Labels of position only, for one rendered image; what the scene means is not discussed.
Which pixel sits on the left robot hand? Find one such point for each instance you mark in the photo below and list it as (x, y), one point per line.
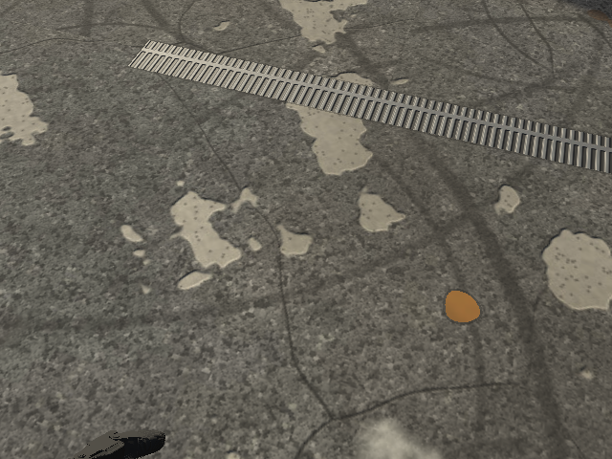
(127, 445)

